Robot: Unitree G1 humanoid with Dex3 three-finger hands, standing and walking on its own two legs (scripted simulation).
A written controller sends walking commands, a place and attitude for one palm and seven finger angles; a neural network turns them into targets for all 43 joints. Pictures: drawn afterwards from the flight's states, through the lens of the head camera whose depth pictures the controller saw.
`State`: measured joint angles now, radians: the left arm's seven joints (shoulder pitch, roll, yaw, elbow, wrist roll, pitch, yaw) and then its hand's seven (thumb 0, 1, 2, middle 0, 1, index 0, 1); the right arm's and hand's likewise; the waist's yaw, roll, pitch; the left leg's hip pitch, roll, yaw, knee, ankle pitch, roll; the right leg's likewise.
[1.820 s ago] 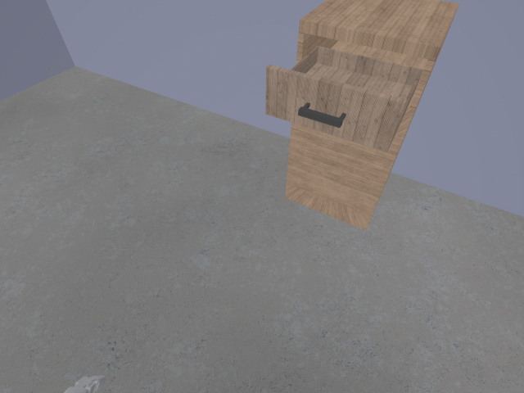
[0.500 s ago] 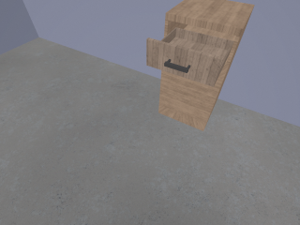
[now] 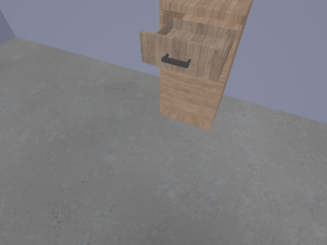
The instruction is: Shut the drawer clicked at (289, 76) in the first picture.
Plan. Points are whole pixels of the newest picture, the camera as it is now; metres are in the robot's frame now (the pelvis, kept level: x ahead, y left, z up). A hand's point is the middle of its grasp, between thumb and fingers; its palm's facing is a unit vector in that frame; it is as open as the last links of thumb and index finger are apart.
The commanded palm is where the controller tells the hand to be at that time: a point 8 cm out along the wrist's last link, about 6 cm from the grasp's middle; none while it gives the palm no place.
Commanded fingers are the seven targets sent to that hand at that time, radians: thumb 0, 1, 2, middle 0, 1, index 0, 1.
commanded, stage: turn to face it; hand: left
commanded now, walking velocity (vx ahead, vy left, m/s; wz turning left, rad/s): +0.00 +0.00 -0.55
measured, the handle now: (176, 60) +0.85 +0.01 -0.02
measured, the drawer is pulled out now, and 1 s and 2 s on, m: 0.27 0.27 0.27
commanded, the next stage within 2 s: take the last steps up to it in 0.56 s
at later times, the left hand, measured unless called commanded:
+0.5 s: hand out of the picture +0.04 +0.16 -0.15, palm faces -0.11 -0.96 -0.25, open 7.4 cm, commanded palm none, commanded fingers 0.00 0.90 0.90 -0.20 -0.30 -0.20 -0.30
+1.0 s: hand out of the picture +0.10 +0.20 -0.16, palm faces -0.32 -0.93 -0.18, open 7.4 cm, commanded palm none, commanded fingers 0.00 0.90 0.90 -0.20 -0.30 -0.20 -0.30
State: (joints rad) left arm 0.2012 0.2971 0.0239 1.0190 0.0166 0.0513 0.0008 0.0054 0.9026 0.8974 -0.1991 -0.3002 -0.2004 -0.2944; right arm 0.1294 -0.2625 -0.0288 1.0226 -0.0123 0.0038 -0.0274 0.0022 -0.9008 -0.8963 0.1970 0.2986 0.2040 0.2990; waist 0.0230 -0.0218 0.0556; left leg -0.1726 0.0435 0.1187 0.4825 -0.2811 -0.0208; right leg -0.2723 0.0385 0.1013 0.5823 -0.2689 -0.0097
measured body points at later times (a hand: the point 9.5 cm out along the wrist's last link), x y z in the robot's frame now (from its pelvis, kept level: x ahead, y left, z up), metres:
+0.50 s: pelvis -0.02 -0.02 +0.01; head -0.01 -0.05 +0.46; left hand +0.05 +0.21 -0.13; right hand -0.01 -0.29 -0.15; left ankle -0.02 +0.14 -0.67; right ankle +0.01 -0.10 -0.74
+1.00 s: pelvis +0.00 +0.03 +0.01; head +0.00 +0.05 +0.46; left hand +0.12 +0.25 -0.15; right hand -0.13 -0.16 -0.13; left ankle -0.02 +0.13 -0.74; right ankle -0.03 -0.12 -0.68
